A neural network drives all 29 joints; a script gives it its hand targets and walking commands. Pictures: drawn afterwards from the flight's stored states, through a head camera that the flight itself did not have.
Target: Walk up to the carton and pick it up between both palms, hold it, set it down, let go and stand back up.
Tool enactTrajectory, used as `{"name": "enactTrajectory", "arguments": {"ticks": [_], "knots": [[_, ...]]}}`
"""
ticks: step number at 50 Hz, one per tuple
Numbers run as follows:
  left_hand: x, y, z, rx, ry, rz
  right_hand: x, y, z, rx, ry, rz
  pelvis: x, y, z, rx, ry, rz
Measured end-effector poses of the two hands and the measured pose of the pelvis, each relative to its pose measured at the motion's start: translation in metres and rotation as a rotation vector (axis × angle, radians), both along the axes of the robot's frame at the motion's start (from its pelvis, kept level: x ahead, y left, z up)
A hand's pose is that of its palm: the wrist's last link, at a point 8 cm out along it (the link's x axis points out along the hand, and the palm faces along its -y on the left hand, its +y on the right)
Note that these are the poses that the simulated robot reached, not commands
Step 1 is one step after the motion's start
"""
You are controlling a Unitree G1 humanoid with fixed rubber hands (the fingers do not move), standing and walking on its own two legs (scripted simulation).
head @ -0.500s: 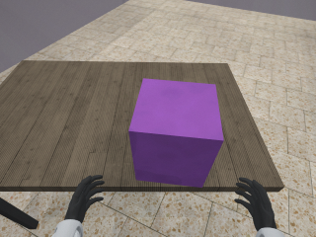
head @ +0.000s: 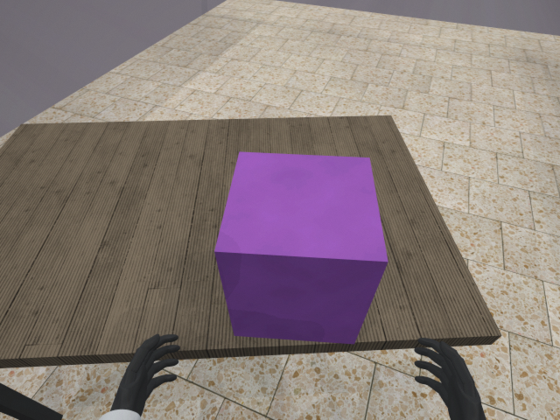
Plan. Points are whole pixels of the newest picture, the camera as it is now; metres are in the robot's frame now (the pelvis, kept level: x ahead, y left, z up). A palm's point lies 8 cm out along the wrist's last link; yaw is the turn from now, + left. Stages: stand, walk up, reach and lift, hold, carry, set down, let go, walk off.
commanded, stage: set down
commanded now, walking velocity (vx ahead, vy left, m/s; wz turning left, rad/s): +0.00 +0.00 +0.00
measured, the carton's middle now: (298, 251) +0.37 +0.01 +0.01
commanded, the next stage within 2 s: let go in 0.90 s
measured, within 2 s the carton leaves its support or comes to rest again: neither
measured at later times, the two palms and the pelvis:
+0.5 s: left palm (137, 415) +0.13 +0.22 -0.06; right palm out of the picture +0.15 -0.21 -0.05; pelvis -0.01 +0.00 +0.00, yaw +0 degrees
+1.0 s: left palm (143, 417) +0.14 +0.22 -0.08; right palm out of the picture +0.14 -0.22 -0.08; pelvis -0.02 +0.00 +0.00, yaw +0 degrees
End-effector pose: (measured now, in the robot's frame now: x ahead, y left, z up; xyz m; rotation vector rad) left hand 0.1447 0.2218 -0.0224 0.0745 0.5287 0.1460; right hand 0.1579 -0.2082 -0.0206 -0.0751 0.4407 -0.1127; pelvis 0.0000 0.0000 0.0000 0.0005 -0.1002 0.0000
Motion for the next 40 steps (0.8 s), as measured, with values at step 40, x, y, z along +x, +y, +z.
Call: {"name": "enactTrajectory", "arguments": {"ticks": [40], "knots": [[-0.017, 0.001, -0.050, 0.024, 0.268, -0.007, -0.022, -0.009, -0.051, -0.061, 0.231, 0.050, -0.020, -0.001, -0.003, 0.004, -0.002, -0.003]]}}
